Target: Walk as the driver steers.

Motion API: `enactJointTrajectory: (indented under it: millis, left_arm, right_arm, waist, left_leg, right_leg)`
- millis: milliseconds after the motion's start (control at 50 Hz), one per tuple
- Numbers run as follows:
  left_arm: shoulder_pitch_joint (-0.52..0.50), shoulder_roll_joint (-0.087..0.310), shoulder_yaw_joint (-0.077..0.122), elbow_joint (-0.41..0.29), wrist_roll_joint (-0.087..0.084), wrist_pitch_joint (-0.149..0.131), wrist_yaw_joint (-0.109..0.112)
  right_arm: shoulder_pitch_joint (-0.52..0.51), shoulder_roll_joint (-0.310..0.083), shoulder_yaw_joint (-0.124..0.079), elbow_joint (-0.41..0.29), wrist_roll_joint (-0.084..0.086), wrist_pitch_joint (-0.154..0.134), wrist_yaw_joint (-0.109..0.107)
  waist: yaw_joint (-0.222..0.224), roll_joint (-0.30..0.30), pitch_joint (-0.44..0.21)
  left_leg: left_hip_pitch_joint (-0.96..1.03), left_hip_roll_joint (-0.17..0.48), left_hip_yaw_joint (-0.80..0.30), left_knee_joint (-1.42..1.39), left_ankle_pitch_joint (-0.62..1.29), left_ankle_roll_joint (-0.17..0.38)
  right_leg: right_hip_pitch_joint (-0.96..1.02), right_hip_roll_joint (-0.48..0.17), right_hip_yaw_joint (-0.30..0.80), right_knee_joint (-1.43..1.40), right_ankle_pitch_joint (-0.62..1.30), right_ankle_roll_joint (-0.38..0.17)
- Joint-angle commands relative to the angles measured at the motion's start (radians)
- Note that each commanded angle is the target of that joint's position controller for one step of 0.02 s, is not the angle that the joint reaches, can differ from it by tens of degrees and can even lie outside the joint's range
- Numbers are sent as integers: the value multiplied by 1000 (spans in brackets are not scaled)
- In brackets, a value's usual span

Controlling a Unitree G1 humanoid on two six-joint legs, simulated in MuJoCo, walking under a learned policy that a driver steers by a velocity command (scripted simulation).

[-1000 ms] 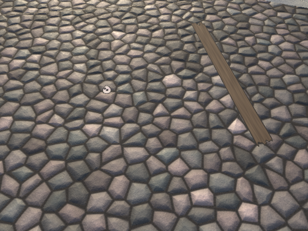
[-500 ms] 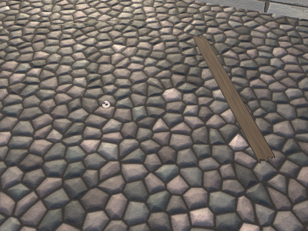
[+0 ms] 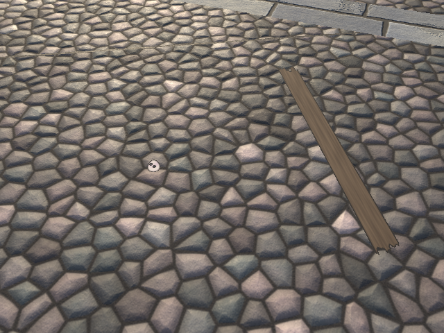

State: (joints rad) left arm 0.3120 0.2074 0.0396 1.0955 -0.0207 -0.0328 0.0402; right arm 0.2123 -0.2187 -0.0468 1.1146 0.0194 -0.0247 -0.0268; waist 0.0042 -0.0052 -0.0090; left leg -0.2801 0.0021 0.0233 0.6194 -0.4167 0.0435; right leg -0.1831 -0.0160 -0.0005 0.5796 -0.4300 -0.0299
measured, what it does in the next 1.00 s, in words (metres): walks ahead, turning left: right foot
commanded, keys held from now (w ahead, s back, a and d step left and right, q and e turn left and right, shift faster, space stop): w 0.32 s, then w+q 0.48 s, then q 0.10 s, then no key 0.10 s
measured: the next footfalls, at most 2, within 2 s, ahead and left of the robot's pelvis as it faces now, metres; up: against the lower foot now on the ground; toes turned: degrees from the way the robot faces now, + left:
right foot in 0.54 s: +0.43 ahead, -0.12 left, +0.00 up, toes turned +3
left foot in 1.04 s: +0.61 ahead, +0.18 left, +0.00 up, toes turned +22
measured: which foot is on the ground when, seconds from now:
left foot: down 0.00-0.56, up 0.58-1.00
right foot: down 0.00-0.14, up 0.16-0.52, down 0.54-1.00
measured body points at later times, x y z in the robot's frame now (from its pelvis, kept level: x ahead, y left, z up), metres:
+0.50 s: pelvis +0.20 -0.01 -0.01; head +0.24 +0.00 +0.44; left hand +0.45 +0.21 -0.09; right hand +0.09 -0.25 -0.14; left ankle +0.01 +0.11 -0.73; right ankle +0.39 -0.13 -0.71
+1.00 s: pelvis +0.46 +0.01 +0.00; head +0.48 +0.04 +0.45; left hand +0.40 +0.28 -0.14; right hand +0.71 -0.17 -0.10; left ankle +0.57 +0.18 -0.70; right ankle +0.39 -0.13 -0.73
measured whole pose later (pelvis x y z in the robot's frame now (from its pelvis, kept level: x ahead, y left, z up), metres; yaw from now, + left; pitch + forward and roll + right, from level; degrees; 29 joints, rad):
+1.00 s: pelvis +0.46 +0.01 +0.00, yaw +18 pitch +1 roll -3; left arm 0.27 0.26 0.07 0.98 -0.01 -0.07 0.03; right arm 0.08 -0.24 -0.07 0.80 0.00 -0.03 0.04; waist 0.06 0.02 0.03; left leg -0.61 0.09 0.02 0.65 -0.05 0.05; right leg 0.00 -0.03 -0.27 0.33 -0.34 0.03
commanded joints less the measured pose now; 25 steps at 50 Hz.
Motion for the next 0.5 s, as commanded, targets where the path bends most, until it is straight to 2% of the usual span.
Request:
enactJointTrajectory:
  millis: [20,40,60,80,100,120,140,160,180,200,220,240,280,320,360,400,440,480,500]
  left_arm:
    - [101,154,33,-14,-10,-34,-9]
    - [102,169,38,-16,-11,-39,-12]
    - [88,171,38,-25,-12,-43,-14]
    - [53,164,36,-39,-12,-46,-17]
    - [-5,154,33,-62,-12,-48,-21]
    - [-102,135,26,-108,-15,-55,-22]
    - [-142,87,16,-154,-6,-76,-23]
    - [-135,87,16,-162,-2,-93,-24]
    - [-131,98,21,-161,-20,-101,-34]
    - [-126,83,17,-157,-32,-101,-43]
    - [-145,85,20,-162,-29,-100,-47]
    - [-162,95,29,-168,-19,-96,-48]
    - [-167,77,30,-176,-13,-82,-56]
    - [-236,50,20,-210,-6,-71,-59]
    - [-358,28,5,-260,-1,-72,-61]
    - [-419,51,5,-290,-6,-71,-67]
    - [-437,87,12,-309,-12,-74,-73]
    - [-391,131,28,-309,-12,-80,-74]
    - [-322,160,43,-295,-11,-83,-71]
  right_arm:
    - [-88,-53,-8,-74,7,-53,18]
    - [-93,-41,-5,-82,11,-64,24]
    - [-82,-38,-3,-83,12,-72,30]
    - [-34,-40,-4,-71,15,-79,34]
    - [61,-54,-11,-37,16,-83,35]
    - [192,-107,-30,5,14,-88,35]
    - [351,-232,-69,52,17,-90,38]
    - [405,-202,-51,52,-2,-94,47]
    - [337,-137,-27,34,-13,-101,46]
    - [278,-116,-17,8,-16,-102,48]
    - [245,-104,-7,-4,-13,-99,50]
    - [226,-81,5,-10,-14,-93,49]
    - [234,-58,18,-16,-19,-74,38]
    - [218,-87,18,-34,-25,-66,19]
    - [221,-119,13,-49,-22,-64,7]
    - [261,-152,1,-45,-11,-67,0]
    - [268,-155,-9,-43,4,-68,-3]
    - [252,-163,-19,-50,5,-61,-3]
    - [239,-170,-25,-57,-1,-55,-2]
  waist:
    - [32,-125,145]
    - [25,-164,152]
    - [9,-170,163]
    - [-24,-163,162]
    - [-74,-138,142]
    - [-137,-35,121]
    - [-173,246,62]
    - [-167,289,3]
    - [-116,157,37]
    - [-84,98,52]
    - [-67,52,85]
    - [-52,47,95]
    - [-38,78,100]
    - [-35,75,126]
    - [-57,73,152]
    - [-64,100,155]
    - [-46,102,163]
    - [-3,112,121]
    - [38,127,62]
  left_leg:
    - [-191,-7,25,31,-71,26]
    - [-208,-12,43,78,-13,33]
    - [-188,-5,34,70,-1,48]
    - [-117,-3,29,15,7,62]
    - [21,-4,17,-60,34,72]
    - [179,45,-94,-160,51,105]
    - [435,205,-421,-286,153,191]
    - [549,360,-686,-369,293,255]
    - [531,376,-636,-343,330,244]
    - [504,354,-537,-339,355,225]
    - [471,327,-436,-358,404,205]
    - [425,293,-346,-379,461,172]
    - [350,237,-235,-426,492,143]
    - [248,199,-155,-473,511,138]
    - [131,163,-116,-512,478,135]
    - [129,184,-134,-539,446,142]
    - [199,219,-152,-520,465,133]
    - [282,244,-160,-433,634,108]
    - [303,236,-149,-337,803,92]
  right_leg:
    - [-34,-195,307,-300,-337,-162]
    - [-17,-251,388,-339,-323,-190]
    - [-38,-275,418,-336,-274,-201]
    - [-72,-263,385,-298,-185,-185]
    - [-139,-215,300,-228,-64,-149]
    - [-258,-115,144,-49,143,-84]
    - [-481,41,-53,339,241,5]
    - [-652,66,17,589,-85,13]
    - [-728,7,84,721,-84,-17]
    - [-762,-30,81,766,-13,-40]
    - [-791,-66,64,740,59,-50]
    - [-761,-96,50,680,120,-53]
    - [-685,-107,12,575,185,-31]
    - [-615,-92,-26,405,281,1]
    - [-479,-49,-58,181,389,19]
    - [-397,-21,-60,66,439,24]
    - [-380,-20,-24,-17,460,11]
    - [-311,-5,-10,-56,429,-9]
    - [-211,18,-24,-50,391,-25]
